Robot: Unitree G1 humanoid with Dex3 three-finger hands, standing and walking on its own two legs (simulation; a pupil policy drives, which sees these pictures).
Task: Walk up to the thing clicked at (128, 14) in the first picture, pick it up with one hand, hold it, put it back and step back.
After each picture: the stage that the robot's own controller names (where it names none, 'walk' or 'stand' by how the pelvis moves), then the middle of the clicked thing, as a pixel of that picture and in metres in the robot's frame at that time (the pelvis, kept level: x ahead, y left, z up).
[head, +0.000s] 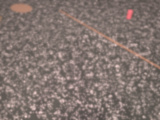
stand; (129, 14) +2.07 -0.70 -0.72
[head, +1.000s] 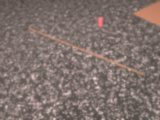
walk; (100, 22) +2.02 -0.15 -0.69
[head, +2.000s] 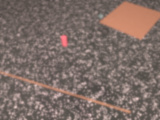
walk; (64, 41) +1.42 +0.26 -0.71
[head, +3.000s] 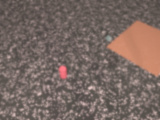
walk; (63, 72) +0.92 +0.24 -0.71
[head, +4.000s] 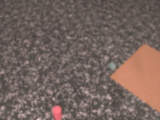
walk; (57, 113) +0.55 +0.21 -0.70
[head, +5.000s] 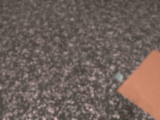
stand; out of the picture +0.36 +0.20 -0.69
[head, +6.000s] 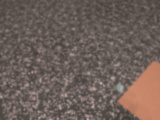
stand; out of the picture +0.32 +0.18 -0.72
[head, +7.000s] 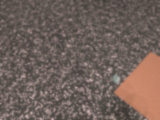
stand; out of the picture +0.34 +0.20 -0.72
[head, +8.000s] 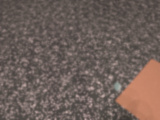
stand; out of the picture +0.31 +0.20 -0.73
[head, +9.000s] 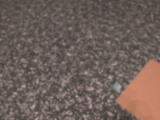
stand; out of the picture +0.31 +0.20 -0.73
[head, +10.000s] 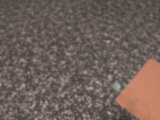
go down; out of the picture +0.31 +0.20 -0.73
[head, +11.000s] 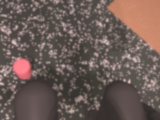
go down; (23, 69) +0.40 +0.24 -0.31
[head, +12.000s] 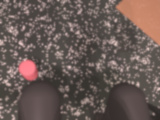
close in; (29, 70) +0.39 +0.24 -0.30
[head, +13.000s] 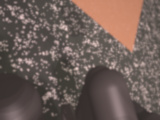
close in; out of the picture +0.37 +0.28 -0.21
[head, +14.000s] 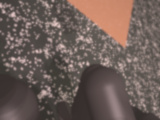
close; out of the picture +0.37 +0.28 -0.21
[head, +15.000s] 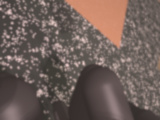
lift; out of the picture +0.36 +0.28 -0.22
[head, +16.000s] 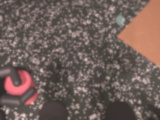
lift; (23, 88) +0.32 +0.21 -0.02
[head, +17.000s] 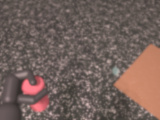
hold; (36, 94) +0.32 +0.17 +0.00
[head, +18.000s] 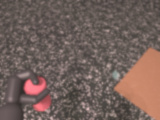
hold; (38, 94) +0.33 +0.17 +0.00
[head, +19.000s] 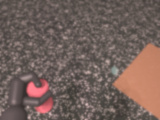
hold; (41, 96) +0.32 +0.16 -0.02
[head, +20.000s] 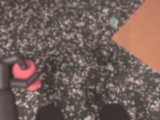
crouch; (28, 75) +0.38 +0.20 -0.08
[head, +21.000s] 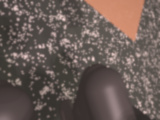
lower; out of the picture +0.38 +0.29 -0.22
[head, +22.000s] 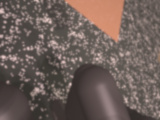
lower; out of the picture +0.39 +0.30 -0.22
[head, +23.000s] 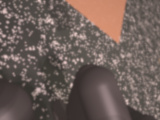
lower; out of the picture +0.39 +0.30 -0.22
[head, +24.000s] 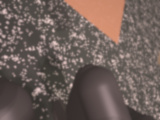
lower; out of the picture +0.38 +0.30 -0.22
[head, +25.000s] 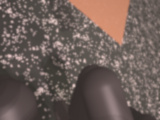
loosen; out of the picture +0.37 +0.30 -0.22
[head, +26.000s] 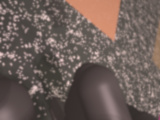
withdraw; out of the picture +0.36 +0.29 -0.22
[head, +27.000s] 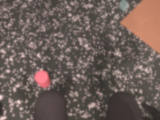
walk; (43, 79) +0.41 +0.22 -0.40
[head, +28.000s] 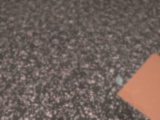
stand; out of the picture +0.34 +0.18 -0.66
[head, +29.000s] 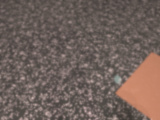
stand; out of the picture +0.35 +0.20 -0.67
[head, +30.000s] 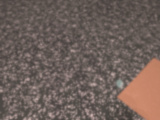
stand; out of the picture +0.35 +0.19 -0.70
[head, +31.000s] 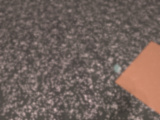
walk; out of the picture +0.38 +0.19 -0.71
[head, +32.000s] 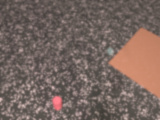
walk; (57, 103) +0.52 +0.16 -0.70
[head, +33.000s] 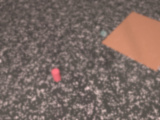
walk; (56, 75) +0.82 +0.31 -0.69
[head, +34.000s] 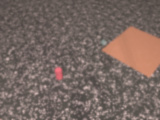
stand; (58, 73) +1.00 +0.25 -0.71
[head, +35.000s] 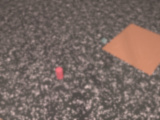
stand; (59, 73) +0.99 +0.25 -0.73
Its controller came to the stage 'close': yes
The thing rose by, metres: 0.70
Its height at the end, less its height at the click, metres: +0.00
